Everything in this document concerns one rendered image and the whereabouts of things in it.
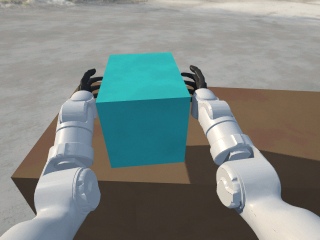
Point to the carton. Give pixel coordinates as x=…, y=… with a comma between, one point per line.
x=143, y=106

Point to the left robot forearm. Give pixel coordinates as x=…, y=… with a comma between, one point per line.
x=74, y=133

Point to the robot right hand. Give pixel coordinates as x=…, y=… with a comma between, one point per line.
x=197, y=77

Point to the pedestal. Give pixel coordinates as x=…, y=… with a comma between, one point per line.
x=179, y=201

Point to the robot left hand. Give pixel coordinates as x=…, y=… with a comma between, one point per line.
x=86, y=81

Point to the right robot forearm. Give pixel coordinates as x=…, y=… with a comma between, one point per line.
x=227, y=141

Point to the left robot upper arm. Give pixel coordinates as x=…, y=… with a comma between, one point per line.
x=63, y=200

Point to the right robot upper arm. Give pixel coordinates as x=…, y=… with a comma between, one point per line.
x=251, y=187

